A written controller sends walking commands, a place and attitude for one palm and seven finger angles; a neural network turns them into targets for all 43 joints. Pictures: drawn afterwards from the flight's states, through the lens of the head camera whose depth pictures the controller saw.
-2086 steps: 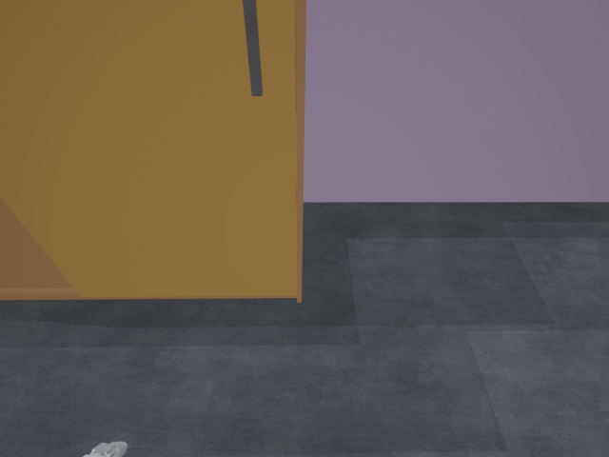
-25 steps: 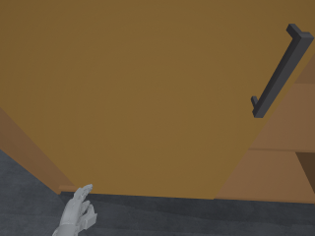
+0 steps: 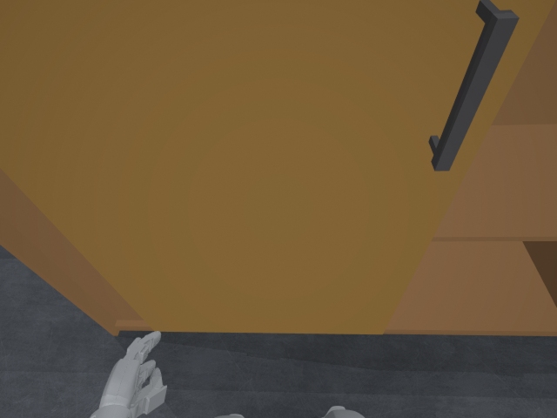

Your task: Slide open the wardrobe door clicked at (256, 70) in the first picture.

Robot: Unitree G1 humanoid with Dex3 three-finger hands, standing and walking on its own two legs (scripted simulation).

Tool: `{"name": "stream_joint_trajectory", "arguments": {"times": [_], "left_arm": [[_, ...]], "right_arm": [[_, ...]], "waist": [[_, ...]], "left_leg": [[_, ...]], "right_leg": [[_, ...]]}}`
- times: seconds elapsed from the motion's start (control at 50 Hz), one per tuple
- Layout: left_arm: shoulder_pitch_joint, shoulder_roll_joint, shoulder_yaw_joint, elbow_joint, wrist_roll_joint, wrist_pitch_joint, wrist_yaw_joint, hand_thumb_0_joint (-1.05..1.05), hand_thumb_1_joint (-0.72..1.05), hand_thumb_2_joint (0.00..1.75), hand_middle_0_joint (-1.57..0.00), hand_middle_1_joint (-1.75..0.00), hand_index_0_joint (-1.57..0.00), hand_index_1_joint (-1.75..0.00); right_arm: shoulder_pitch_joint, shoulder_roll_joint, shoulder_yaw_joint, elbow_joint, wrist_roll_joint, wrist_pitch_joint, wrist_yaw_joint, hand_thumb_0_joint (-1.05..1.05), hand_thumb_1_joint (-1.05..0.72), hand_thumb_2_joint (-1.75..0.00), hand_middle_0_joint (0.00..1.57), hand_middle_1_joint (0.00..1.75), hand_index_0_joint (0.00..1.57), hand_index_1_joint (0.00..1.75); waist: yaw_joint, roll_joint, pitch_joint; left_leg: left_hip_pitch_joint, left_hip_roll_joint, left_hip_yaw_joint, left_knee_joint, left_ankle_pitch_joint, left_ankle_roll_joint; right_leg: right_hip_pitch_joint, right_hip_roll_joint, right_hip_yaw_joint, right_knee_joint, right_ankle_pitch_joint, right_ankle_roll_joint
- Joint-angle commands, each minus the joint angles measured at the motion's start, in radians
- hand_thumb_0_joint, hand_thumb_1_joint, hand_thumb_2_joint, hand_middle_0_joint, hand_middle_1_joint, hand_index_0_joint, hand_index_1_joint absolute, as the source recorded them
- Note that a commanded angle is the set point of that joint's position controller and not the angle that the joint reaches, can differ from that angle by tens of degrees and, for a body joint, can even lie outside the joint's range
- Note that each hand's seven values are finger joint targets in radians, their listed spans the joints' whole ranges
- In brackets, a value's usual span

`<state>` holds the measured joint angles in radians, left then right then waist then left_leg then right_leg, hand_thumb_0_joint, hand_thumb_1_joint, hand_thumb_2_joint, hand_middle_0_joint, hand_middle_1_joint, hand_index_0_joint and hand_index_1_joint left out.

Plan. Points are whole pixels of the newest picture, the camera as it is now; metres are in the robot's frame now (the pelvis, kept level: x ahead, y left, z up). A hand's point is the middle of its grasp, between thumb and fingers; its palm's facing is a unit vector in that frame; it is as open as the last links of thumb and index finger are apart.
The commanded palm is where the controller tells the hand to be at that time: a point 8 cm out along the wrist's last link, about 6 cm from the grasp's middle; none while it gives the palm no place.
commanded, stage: step back with the hand held close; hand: right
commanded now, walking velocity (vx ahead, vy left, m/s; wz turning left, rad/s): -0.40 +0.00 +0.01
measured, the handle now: (460, 95) +0.46 -0.22 +0.23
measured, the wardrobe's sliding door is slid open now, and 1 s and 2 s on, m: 0.62 0.62 0.62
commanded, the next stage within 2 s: stop stepping back and stand still in 0.32 s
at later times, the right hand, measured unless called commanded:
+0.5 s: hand out of the picture +0.15 -0.23 +0.18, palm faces +0.23 +0.85 -0.48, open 7.4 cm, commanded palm +0.09 -0.29 +0.19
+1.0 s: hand out of the picture +0.12 -0.33 +0.17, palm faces +0.47 +0.80 -0.36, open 7.4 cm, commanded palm +0.04 -0.36 +0.19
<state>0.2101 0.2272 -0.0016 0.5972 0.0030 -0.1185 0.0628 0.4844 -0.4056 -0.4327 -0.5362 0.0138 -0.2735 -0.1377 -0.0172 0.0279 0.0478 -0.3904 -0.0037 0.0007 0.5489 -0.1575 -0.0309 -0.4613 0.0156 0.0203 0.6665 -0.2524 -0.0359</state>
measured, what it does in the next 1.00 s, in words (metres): walks backwards: left foot, then left foot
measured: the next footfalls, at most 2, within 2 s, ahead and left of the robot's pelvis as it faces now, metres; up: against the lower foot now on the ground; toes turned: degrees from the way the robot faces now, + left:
left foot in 0.28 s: -0.12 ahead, +0.13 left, +0.00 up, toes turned +1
left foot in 0.78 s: -0.11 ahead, +0.06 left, +0.00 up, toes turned +4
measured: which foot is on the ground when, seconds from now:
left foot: down 0.00-0.04, up 0.06-0.26, down 0.28-0.62, up 0.64-0.76, down 0.78-0.94, up 0.96-1.00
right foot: down 0.00-0.76, up 0.78-0.92, down 0.94-1.00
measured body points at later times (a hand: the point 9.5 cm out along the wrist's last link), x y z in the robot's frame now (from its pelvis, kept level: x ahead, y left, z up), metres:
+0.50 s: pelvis -0.07 +0.00 +0.00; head -0.06 -0.03 +0.45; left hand +0.10 +0.24 -0.05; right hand +0.13 -0.27 +0.20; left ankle -0.16 +0.13 -0.72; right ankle +0.08 -0.08 -0.72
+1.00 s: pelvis -0.11 -0.06 +0.00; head -0.11 -0.09 +0.45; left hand +0.03 +0.18 -0.08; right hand +0.09 -0.37 +0.19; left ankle -0.14 +0.05 -0.70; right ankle -0.11 -0.18 -0.72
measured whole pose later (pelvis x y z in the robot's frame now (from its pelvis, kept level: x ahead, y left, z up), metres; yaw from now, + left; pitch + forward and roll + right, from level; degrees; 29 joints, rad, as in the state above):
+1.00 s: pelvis -0.11 -0.06 +0.00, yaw +1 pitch +1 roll +0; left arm 0.26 0.18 0.00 0.66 0.00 -0.13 0.08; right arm 0.41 -0.41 -0.44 -0.43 0.04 -0.18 -0.16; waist 0.00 0.07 -0.03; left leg -0.34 -0.01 0.01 0.82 -0.48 0.03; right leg -0.32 -0.01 -0.01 0.65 -0.34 0.01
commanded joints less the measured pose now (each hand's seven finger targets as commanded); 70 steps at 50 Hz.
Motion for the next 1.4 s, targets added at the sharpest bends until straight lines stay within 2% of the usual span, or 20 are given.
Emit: {"name": "stream_joint_trajectory", "arguments": {"times": [0.0,0.06,0.18,0.26,0.38,0.54,0.6,0.7,0.74,0.76,0.8,0.88,0.9,0.92,0.98,1.1,1.16,1.22,1.32,1.38], "left_arm": [[-0.094,0.137,0.054,-0.165,0.001,-0.054,0.025,0.0,0.9,0.9,-0.2,-0.3,-0.2,-0.3],[-0.098,0.137,0.081,-0.169,0.011,-0.075,0.031,0.0,0.9,0.9,-0.2,-0.3,-0.2,-0.3],[-0.055,0.102,0.059,-0.071,0.024,-0.115,-0.001,0.0,0.9,0.9,-0.2,-0.3,-0.2,-0.3],[-0.072,0.102,0.049,-0.056,0.03,-0.081,0.005,0.0,0.9,0.9,-0.2,-0.3,-0.2,-0.3],[-0.134,0.073,0.053,-0.154,-0.019,-0.027,0.017,0.0,0.9,0.9,-0.2,-0.3,-0.2,-0.3],[-0.104,0.12,0.041,-0.13,0.0,-0.034,0.053,0.0,0.9,0.9,-0.2,-0.3,-0.2,-0.3],[-0.096,0.147,0.043,-0.126,0.007,-0.074,0.053,0.0,0.9,0.9,-0.2,-0.3,-0.2,-0.3],[-0.046,0.106,0.059,-0.135,0.002,-0.087,0.004,0.0,0.9,0.9,-0.2,-0.3,-0.2,-0.3],[-0.057,0.118,0.078,-0.131,-0.006,-0.054,-0.006,0.0,0.9,0.9,-0.2,-0.3,-0.2,-0.3],[-0.047,0.108,0.069,-0.119,0.005,-0.041,-0.011,0.0,0.9,0.9,-0.2,-0.3,-0.2,-0.3],[-0.023,0.084,0.049,-0.085,0.002,-0.031,0.0,0.0,0.9,0.9,-0.2,-0.3,-0.2,-0.3],[-0.056,0.102,0.043,-0.073,-0.005,-0.049,0.037,0.0,0.9,0.9,-0.2,-0.3,-0.2,-0.3],[-0.034,0.115,0.043,-0.086,-0.006,-0.068,0.042,0.0,0.9,0.9,-0.2,-0.3,-0.2,-0.3],[-0.036,0.128,0.046,-0.118,-0.007,-0.082,0.036,0.0,0.9,0.9,-0.2,-0.3,-0.2,-0.3],[-0.027,0.075,0.04,-0.111,0.017,-0.118,0.005,0.0,0.9,0.9,-0.2,-0.3,-0.2,-0.3],[-0.036,0.105,0.04,-0.108,0.0,-0.094,-0.013,0.0,0.9,0.9,-0.2,-0.3,-0.2,-0.3],[-0.026,0.097,0.048,-0.102,0.007,-0.08,-0.002,0.0,0.9,0.9,-0.2,-0.3,-0.2,-0.3],[-0.02,0.09,0.056,-0.087,-0.007,-0.074,-0.007,0.0,0.9,0.9,-0.2,-0.3,-0.2,-0.3],[-0.075,0.096,0.045,-0.117,-0.004,-0.061,0.004,0.0,0.9,0.9,-0.2,-0.3,-0.2,-0.3],[-0.073,0.102,0.051,-0.127,-0.01,-0.054,0.002,0.0,0.9,0.9,-0.2,-0.3,-0.2,-0.3]], "right_arm": [[-0.021,-0.215,-0.166,-0.227,0.003,-0.069,-0.034,0.0,-0.9,-0.9,0.2,0.3,0.2,0.3],[-0.037,-0.236,-0.224,-0.216,-0.022,-0.081,-0.021,0.0,-0.9,-0.9,0.2,0.3,0.2,0.3],[0.008,-0.15,-0.099,-0.202,0.033,-0.08,-0.001,0.0,-0.9,-0.9,0.2,0.3,0.2,0.3],[-0.086,-0.225,-0.109,-0.212,0.02,-0.078,0.015,0.0,-0.9,-0.9,0.2,0.3,0.2,0.3],[0.05,-0.269,-0.169,-0.182,0.059,-0.047,0.018,0.0,-0.9,-0.9,0.2,0.3,0.2,0.3],[-0.041,-0.227,-0.125,-0.115,0.056,0.004,-0.011,0.0,-0.9,-0.9,0.2,0.3,0.2,0.3],[-0.123,-0.19,-0.088,-0.156,0.04,0.007,-0.016,0.0,-0.9,-0.9,0.2,0.3,0.2,0.3],[0.027,-0.194,-0.071,-0.245,0.024,0.019,0.004,0.0,-0.9,-0.9,0.2,0.3,0.2,0.3],[0.048,-0.227,-0.1,-0.328,0.035,0.042,0.013,0.0,-0.9,-0.9,0.2,0.3,0.2,0.3],[0.029,-0.212,-0.126,-0.272,0.044,0.052,0.007,0.0,-0.9,-0.9,0.2,0.3,0.2,0.3],[-0.078,-0.18,-0.109,-0.125,0.048,0.066,-0.012,0.0,-0.9,-0.9,0.2,0.3,0.2,0.3],[-0.218,-0.196,-0.085,-0.046,0.016,0.056,-0.036,0.0,-0.9,-0.9,0.2,0.3,0.2,0.3],[-0.205,-0.173,-0.065,-0.083,0.018,0.042,-0.041,0.0,-0.9,-0.9,0.2,0.3,0.2,0.3],[-0.229,-0.176,-0.059,-0.179,0.02,0.019,-0.045,0.0,-0.9,-0.9,0.2,0.3,0.2,0.3],[-0.132,-0.215,-0.09,-0.266,0.021,0.002,-0.018,0.0,-0.9,-0.9,0.2,0.3,0.2,0.3],[0.048,-0.183,-0.113,-0.177,0.014,0.024,-0.025,0.0,-0.9,-0.9,0.2,0.3,0.2,0.3],[0.015,-0.23,-0.156,-0.063,0.014,0.027,-0.029,0.0,-0.9,-0.9,0.2,0.3,0.2,0.3],[-0.043,-0.192,-0.121,-0.092,0.029,0.014,-0.034,0.0,-0.9,-0.9,0.2,0.3,0.2,0.3],[0.015,-0.199,-0.12,-0.167,0.012,-0.005,-0.039,0.0,-0.9,-0.9,0.2,0.3,0.2,0.3],[0.041,-0.19,-0.132,-0.143,0.013,-0.001,-0.032,0.0,-0.9,-0.9,0.2,0.3,0.2,0.3]], "waist": [[0.009,-0.199,-0.135],[-0.003,-0.309,-0.15],[-0.01,-0.257,-0.215],[-0.014,-0.165,-0.322],[0.002,0.125,-0.259],[0.034,-0.107,0.008],[0.009,-0.372,-0.033],[-0.028,-0.235,-0.207],[0.001,0.111,-0.17],[0.018,0.089,-0.18],[0.054,0.179,0.002],[0.047,-0.058,0.015],[0.047,-0.277,-0.028],[0.035,-0.488,-0.039],[0.041,-0.234,-0.048],[0.016,-0.235,-0.138],[0.037,0.029,-0.1],[0.035,0.116,-0.149],[0.02,-0.182,-0.163],[0.01,-0.144,-0.147]], "left_leg": [[0.167,-0.007,-0.053,0.035,-0.147,0.022],[0.389,-0.107,-0.043,0.441,-0.132,0.003],[0.086,-0.064,-0.024,-0.05,-0.308,0.035],[0.1,0.017,-0.059,-0.306,0.199,0.027],[-0.041,0.131,-0.058,-0.22,0.361,-0.007],[-0.211,0.03,-0.042,-0.251,-0.524,0.103],[0.163,-0.169,0.057,0.073,-0.438,0.061],[0.352,-0.097,0.036,-0.149,-0.355,0.1],[-0.12,0.228,-0.204,-0.359,-0.316,0.211],[-0.172,0.327,-0.24,-0.355,-0.295,0.294],[-0.22,0.315,-0.25,-0.399,-0.583,0.232],[-0.084,0.181,-0.129,-0.125,-0.471,0.162],[-0.061,0.071,-0.052,0.085,-0.391,0.122],[-0.206,-0.036,0.051,0.292,-0.393,0.06],[-0.23,0.003,-0.042,0.522,-0.347,0.043],[0.294,-0.035,0.095,-0.055,-0.145,0.036],[0.289,0.193,-0.274,-0.2,-0.037,0.159],[0.261,0.288,-0.311,-0.184,0.138,0.224],[0.181,0.043,0.012,0.092,0.282,0.043],[0.245,0.026,0.026,-0.002,0.206,0.044]], "right_leg": [[-0.102,-0.161,0.215,-0.354,-0.277,-0.051],[-0.35,-0.325,0.407,-0.532,-0.44,-0.161],[0.279,-0.257,0.302,-0.382,0.181,-0.096],[0.534,-0.187,0.104,-0.128,0.731,-0.004],[0.448,-0.043,-0.054,-0.016,0.23,0.034],[0.327,-0.067,0.133,-0.166,-0.201,0.052],[0.076,-0.17,0.369,-0.698,-0.624,0.123],[0.129,-0.042,0.036,-0.395,-0.273,0.104],[0.27,0.082,-0.079,0.387,-0.057,0.068],[0.172,0.068,-0.031,0.604,-0.095,0.071],[0.057,-0.068,0.063,0.479,-0.16,0.043],[0.238,-0.072,-0.03,-0.16,-0.177,0.002],[0.294,-0.112,0.074,-0.355,-0.232,-0.024],[0.394,-0.296,0.393,-0.429,-0.193,-0.082],[0.296,-0.363,0.588,-0.499,-0.149,-0.167],[0.084,-0.195,0.066,-0.269,0.049,-0.052],[-0.018,-0.059,-0.027,-0.002,-0.092,0.008],[0.082,-0.053,-0.023,0.043,-0.129,0.026],[0.315,-0.163,0.089,-0.215,0.611,-0.007],[0.256,-0.162,0.064,-0.202,0.558,-0.002]]}}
